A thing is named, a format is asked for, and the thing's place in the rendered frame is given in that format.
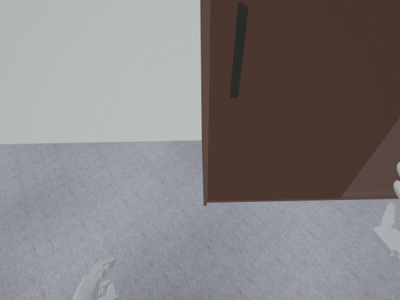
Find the robot left hand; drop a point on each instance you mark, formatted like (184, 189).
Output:
(90, 287)

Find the robot right hand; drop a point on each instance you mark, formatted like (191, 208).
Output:
(385, 235)

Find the handle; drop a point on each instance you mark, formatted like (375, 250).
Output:
(242, 16)

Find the wardrobe door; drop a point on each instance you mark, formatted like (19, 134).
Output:
(318, 93)
(380, 171)

